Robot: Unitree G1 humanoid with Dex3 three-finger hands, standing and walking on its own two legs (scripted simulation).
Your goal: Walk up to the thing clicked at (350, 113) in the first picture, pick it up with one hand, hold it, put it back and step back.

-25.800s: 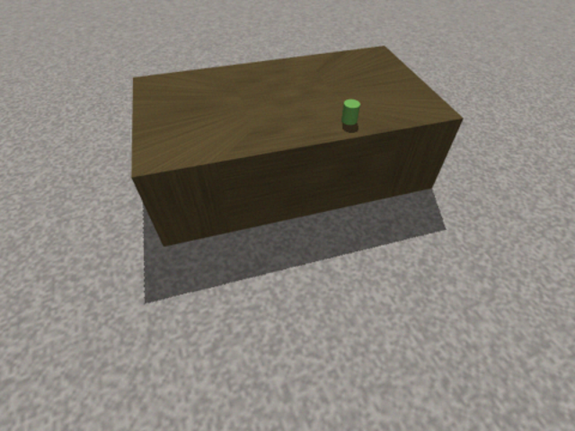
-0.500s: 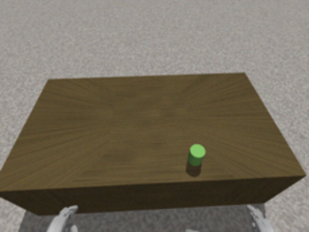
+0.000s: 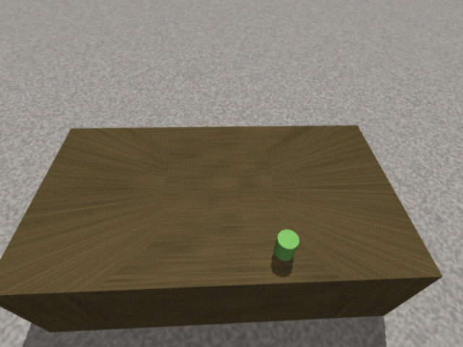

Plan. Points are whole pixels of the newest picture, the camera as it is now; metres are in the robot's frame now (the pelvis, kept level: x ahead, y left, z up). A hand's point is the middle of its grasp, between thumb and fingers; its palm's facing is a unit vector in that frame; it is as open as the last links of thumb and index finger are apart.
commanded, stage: stand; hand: right
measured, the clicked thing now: (286, 245) +0.46 -0.16 -0.31
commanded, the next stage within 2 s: step back in 1.88 s
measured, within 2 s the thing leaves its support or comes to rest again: neither
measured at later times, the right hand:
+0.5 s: hand out of the picture +0.05 -0.24 -0.16, palm faces -0.03 +0.94 -0.34, open 7.4 cm
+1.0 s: hand out of the picture +0.05 -0.24 -0.15, palm faces -0.02 +0.94 -0.34, open 7.4 cm
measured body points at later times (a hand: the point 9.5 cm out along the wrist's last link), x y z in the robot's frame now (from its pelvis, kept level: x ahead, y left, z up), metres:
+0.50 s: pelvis -0.01 +0.01 +0.01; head -0.01 +0.01 +0.46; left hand +0.05 +0.31 -0.13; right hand +0.05 -0.29 -0.13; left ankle -0.01 +0.15 -0.74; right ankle +0.01 -0.12 -0.74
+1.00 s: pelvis +0.00 +0.01 +0.01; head +0.00 +0.01 +0.46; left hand +0.07 +0.31 -0.13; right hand +0.05 -0.29 -0.13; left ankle -0.01 +0.15 -0.74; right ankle +0.01 -0.12 -0.74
